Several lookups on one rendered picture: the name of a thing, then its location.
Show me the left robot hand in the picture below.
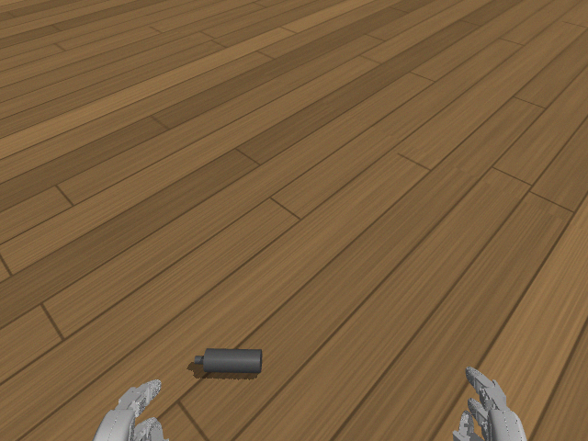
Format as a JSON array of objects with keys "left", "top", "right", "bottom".
[{"left": 92, "top": 379, "right": 169, "bottom": 441}]

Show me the right robot hand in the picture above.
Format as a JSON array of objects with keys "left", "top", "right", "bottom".
[{"left": 453, "top": 367, "right": 527, "bottom": 441}]

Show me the bottle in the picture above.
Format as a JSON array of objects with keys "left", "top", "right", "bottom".
[{"left": 195, "top": 348, "right": 262, "bottom": 373}]

